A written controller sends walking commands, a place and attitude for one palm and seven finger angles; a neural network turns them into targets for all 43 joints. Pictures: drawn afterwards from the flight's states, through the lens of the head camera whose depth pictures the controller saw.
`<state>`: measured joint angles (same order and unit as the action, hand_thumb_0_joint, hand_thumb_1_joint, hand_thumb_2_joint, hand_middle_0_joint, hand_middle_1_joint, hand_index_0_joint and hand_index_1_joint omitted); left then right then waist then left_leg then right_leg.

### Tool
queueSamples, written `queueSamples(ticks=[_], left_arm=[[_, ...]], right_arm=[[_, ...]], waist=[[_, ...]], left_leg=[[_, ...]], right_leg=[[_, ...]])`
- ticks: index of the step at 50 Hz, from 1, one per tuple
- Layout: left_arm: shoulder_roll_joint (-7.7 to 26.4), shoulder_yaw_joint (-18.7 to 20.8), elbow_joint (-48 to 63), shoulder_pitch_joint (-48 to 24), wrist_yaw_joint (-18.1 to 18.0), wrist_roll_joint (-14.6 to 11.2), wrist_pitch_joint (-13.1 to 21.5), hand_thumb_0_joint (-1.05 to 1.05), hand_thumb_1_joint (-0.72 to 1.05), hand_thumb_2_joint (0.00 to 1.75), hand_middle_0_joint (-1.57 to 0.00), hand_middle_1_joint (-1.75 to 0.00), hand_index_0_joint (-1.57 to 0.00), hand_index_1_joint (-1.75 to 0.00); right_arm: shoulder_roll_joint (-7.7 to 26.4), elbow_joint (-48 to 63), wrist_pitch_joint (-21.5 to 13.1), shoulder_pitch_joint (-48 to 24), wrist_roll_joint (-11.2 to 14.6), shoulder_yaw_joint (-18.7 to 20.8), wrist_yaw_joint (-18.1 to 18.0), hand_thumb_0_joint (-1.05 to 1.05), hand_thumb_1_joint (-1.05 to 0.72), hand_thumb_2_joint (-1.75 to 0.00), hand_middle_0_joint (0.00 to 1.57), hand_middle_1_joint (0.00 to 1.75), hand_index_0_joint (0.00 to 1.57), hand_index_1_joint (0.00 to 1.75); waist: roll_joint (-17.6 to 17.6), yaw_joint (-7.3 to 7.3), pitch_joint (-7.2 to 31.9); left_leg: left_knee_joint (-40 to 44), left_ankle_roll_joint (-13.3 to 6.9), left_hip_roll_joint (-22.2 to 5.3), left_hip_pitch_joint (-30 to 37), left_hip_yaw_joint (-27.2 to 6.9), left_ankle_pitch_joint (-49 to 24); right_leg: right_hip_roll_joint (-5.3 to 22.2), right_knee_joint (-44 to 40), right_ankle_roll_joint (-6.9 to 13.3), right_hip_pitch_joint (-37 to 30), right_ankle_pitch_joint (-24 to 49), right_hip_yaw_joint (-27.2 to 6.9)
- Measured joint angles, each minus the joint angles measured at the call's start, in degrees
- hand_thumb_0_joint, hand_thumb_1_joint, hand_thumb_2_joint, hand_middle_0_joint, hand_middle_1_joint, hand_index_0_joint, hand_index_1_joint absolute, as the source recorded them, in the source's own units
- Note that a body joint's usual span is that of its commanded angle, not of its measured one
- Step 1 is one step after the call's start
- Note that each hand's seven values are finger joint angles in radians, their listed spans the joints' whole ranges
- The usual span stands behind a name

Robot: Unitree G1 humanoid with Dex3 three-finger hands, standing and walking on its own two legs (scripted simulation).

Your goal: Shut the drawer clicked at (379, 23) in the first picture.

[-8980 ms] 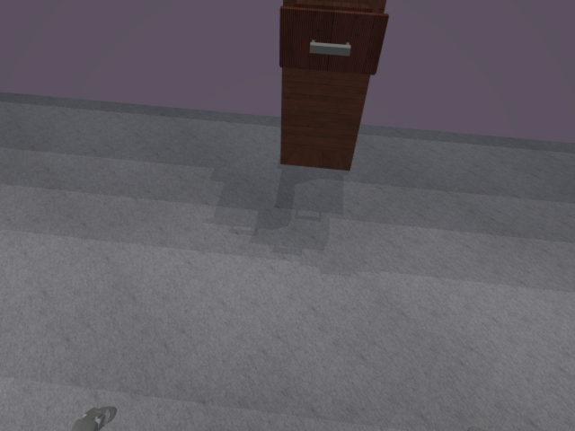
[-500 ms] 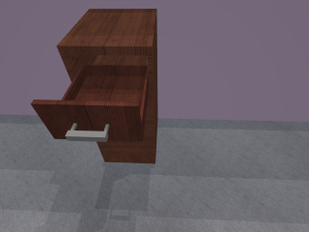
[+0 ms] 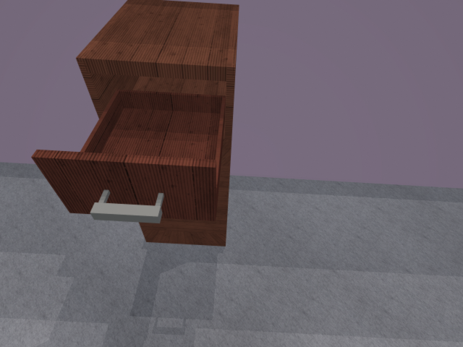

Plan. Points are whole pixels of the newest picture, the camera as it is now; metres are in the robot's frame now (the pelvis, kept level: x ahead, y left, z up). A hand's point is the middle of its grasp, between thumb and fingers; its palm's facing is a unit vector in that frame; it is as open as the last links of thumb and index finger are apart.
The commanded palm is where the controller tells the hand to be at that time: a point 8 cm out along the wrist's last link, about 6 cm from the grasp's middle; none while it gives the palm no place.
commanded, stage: shuffle to correct the standing spot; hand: left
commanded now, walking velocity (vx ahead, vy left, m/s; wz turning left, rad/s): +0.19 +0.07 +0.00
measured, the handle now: (130, 204) +0.37 +0.23 +0.01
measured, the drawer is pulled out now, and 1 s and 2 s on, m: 0.29 0.29 0.29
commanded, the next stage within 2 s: come to a stop and stand still in 0.26 s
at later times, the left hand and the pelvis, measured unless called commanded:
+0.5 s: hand out of the picture +0.08 +0.23 -0.18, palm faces +0.06 -0.98 -0.16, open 7.4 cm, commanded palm none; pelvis +0.08 +0.06 -0.01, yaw +0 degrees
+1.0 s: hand out of the picture +0.14 +0.25 -0.17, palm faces +0.01 -0.97 -0.22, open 7.4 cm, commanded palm none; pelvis +0.09 +0.07 +0.00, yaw -2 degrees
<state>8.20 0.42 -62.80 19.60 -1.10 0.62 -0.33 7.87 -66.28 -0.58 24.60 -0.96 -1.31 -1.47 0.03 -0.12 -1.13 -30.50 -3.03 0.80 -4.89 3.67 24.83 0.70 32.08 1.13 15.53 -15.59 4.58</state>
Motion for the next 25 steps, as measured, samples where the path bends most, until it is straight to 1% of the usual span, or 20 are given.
queueSamples(ticks=[1,3,5,6,7,9,10,11,13,14,15,16,18,20,23,24,25], left_arm=[[-0.35,0.1,-0.16,0.23,-0.06,0.08,-0.15,0.01,0.91,0.9,-0.2,-0.3,-0.2,-0.3],[-1.09,0.07,-0.47,0.34,-0.2,0.28,-0.49,0.01,0.91,0.9,-0.2,-0.3,-0.2,-0.3],[-1.69,0.25,-0.47,-0.37,-0.1,0.22,-0.75,0.01,0.91,0.9,-0.2,-0.3,-0.2,-0.3],[-1.79,0.39,-0.37,-1.04,-0.17,0.36,-0.85,0.01,0.91,0.9,-0.2,-0.3,-0.2,-0.3],[-1.5,0.62,-0.29,-1.69,-0.35,0.54,-0.95,0.02,0.92,0.9,-0.2,-0.3,-0.2,-0.3],[-0.56,1.38,0.88,-2.7,-0.11,0.27,0.0,0.03,0.94,0.9,-0.2,-0.3,-0.2,-0.3],[0.06,1.78,1.72,-3.05,-0.09,0.21,1.04,0.03,0.94,0.9,-0.2,-0.3,-0.2,-0.3],[0.35,2.17,2.32,-3.43,-0.22,0.11,2.12,0.03,0.94,0.9,-0.2,-0.3,-0.2,-0.3],[0.37,2.44,3.18,-3.5,-0.79,-0.19,3.3,0.02,0.93,0.9,-0.2,-0.3,-0.2,-0.3],[0.29,2.49,3.48,-3.18,-1.13,-0.19,3.41,0.02,0.93,0.9,-0.2,-0.3,-0.2,-0.3],[0.22,2.52,3.61,-2.71,-1.44,-0.07,3.33,0.02,0.93,0.9,-0.2,-0.3,-0.2,-0.3],[0.2,2.53,3.54,-2.19,-1.62,0.14,3.08,0.01,0.93,0.9,-0.2,-0.3,-0.2,-0.3],[0.32,2.45,2.99,-1.3,-1.57,0.6,2.28,0.01,0.92,0.9,-0.2,-0.3,-0.19,-0.3],[0.52,2.38,2.52,-0.73,-1.03,0.87,1.54,0.01,0.92,0.9,-0.2,-0.3,-0.19,-0.3],[0.44,2.13,2.52,-0.21,-0.28,0.93,0.51,0.01,0.91,0.9,-0.2,-0.3,-0.2,-0.3],[0.08,1.94,2.76,0.09,-0.1,0.84,0.13,0.01,0.91,0.9,-0.2,-0.3,-0.2,-0.3],[-0.3,1.79,2.98,0.13,0.02,0.66,-0.31,0.01,0.91,0.9,-0.2,-0.3,-0.2,-0.3]], right_arm=[[-0.4,0.02,-0.34,0.5,-0.07,0.07,-0.2,0.0,-0.91,-0.9,0.2,0.3,0.2,0.3],[-0.93,-0.02,-1.02,1.27,-0.26,0.23,-0.71,0.0,-0.91,-0.9,0.2,0.3,0.2,0.3],[-1.36,0.08,-1.52,2.02,-0.46,0.25,-1.16,0.0,-0.91,-0.9,0.2,0.3,0.2,0.3],[-1.59,0.1,-1.66,2.37,-0.48,0.24,-1.29,0.0,-0.91,-0.9,0.2,0.3,0.2,0.3],[-1.84,0.01,-1.71,2.66,-0.4,0.19,-1.34,0.0,-0.91,-0.9,0.2,0.3,0.2,0.3],[-2.46,-0.28,-1.62,3.35,0.13,0.19,-1.32,0.0,-0.91,-0.9,0.2,0.3,0.2,0.3],[-2.9,-0.48,-1.45,3.67,0.53,0.28,-1.18,0.0,-0.91,-0.9,0.2,0.3,0.2,0.3],[-3.06,-0.88,-1.08,3.47,0.76,0.53,-0.96,0.0,-0.91,-0.9,0.2,0.3,0.2,0.3],[-2.64,-1.1,0.29,2.23,0.59,1.4,-0.59,0.0,-0.91,-0.9,0.21,0.3,0.2,0.3],[-2.19,-0.86,0.96,1.17,0.35,1.91,-0.35,0.0,-0.91,-0.9,0.21,0.3,0.2,0.3],[-1.69,-0.28,1.57,-0.16,0.09,2.37,-0.01,0.01,-0.91,-0.9,0.21,0.3,0.2,0.3],[-1.21,0.63,2.04,-1.63,-0.1,2.78,0.36,0.01,-0.91,-0.9,0.2,0.3,0.2,0.3],[-0.55,3.01,2.21,-4.49,-0.16,3.43,1.06,0.01,-0.91,-0.9,0.2,0.3,0.2,0.3],[-0.19,5.37,1.54,-6.79,-0.14,3.77,1.59,0.01,-0.91,-0.9,0.2,0.3,0.2,0.3],[1.28,7.37,-0.05,-8.31,-0.36,4.09,1.29,0.01,-0.93,-0.9,0.2,0.3,0.2,0.3],[2.22,8.03,-0.79,-8.03,-0.41,4.13,1.17,0.01,-0.93,-0.9,0.2,0.3,0.2,0.3],[3.04,8.36,-1.4,-7.74,-0.59,4.34,0.9,0.01,-0.93,-0.9,0.2,0.3,0.2,0.3]], waist=[[0.12,-0.01,-0.07],[-0.17,-0.21,-0.46],[-0.87,-1.05,-1.05],[-1.22,-1.41,-1.41],[-1.56,-1.61,-1.8],[-1.92,-1.47,-2.48],[-1.47,-1.02,-2.68],[-1.64,-0.6,-2.92],[-2.49,-0.02,-2.79],[-2.72,0.28,-2.46],[-2.72,0.41,-2.07],[-2.47,0.32,-1.72],[-1.43,-0.21,-1.17],[-0.08,-0.48,-0.85],[1.07,-0.06,-0.84],[0.25,0.06,-0.58],[-0.88,-0.1,-0.32]], left_leg=[[0.03,-0.3,0.32,0.57,0.32,0.41],[0.67,-0.93,0.71,2.3,1.18,1.04],[1.92,-1.29,0.92,4.19,1.55,1.21],[2.55,-1.32,1.01,5.06,1.62,1.22],[2.93,-1.24,1.01,5.81,1.69,1.35],[0.52,-0.92,1.03,5.69,1.67,2.16],[-4.06,-0.55,1.35,3.9,1.84,2.39],[-11.87,0.17,1.06,0.83,1.72,2.68],[-27.21,1.06,0.31,-6.38,0.45,4.08],[-32.03,1.39,-0.43,-9.89,0.23,3.69],[-34.61,1.78,-1.51,-13.13,0.21,2.86],[-34.95,2.22,-2.78,-15.83,0.25,1.75],[-30.1,3.01,-5.28,-19.03,0.38,-1.2],[-22.69,3.69,-6.94,-19.74,0.52,-4.27],[-10.24,4.88,-7.36,-16.22,1.2,-8.74],[-6.18,5.24,-7.54,-14.52,0.88,-8.93],[-4.19,5.02,-7.72,-14.28,-0.07,-10.66]], right_leg=[[0.4,1.7,0.41,0.34,-0.91,0.04],[0.85,6.78,0.81,1.49,-5.82,0.51],[1.0,10.56,1.14,2.66,-10.31,1.48],[1.06,11.14,1.33,3.07,-10.97,2.13],[0.98,10.33,1.55,3.12,-10.48,2.89],[0.8,5.5,2.37,1.75,-5.04,4.36],[1.39,3.95,3.15,1.03,-0.86,4.33],[1.76,4.66,2.87,0.71,-0.07,4.76],[2.05,4.18,1.94,-1.14,-1.45,5.87],[2.13,3.05,1.44,-2.06,-1.71,6.08],[2.22,1.79,1.0,-2.74,-1.52,6.08],[2.38,0.51,0.57,-3.26,-1.02,5.92],[2.93,-1.74,-0.27,-4.0,0.12,5.37],[3.74,-2.66,-0.94,-4.19,0.47,4.62],[5.14,-0.37,-2.08,-3.78,-1.35,3.37],[5.08,1.71,-2.25,-3.07,-2.78,3.3],[4.81,4.44,-2.37,-2.02,-5.35,3.37]])
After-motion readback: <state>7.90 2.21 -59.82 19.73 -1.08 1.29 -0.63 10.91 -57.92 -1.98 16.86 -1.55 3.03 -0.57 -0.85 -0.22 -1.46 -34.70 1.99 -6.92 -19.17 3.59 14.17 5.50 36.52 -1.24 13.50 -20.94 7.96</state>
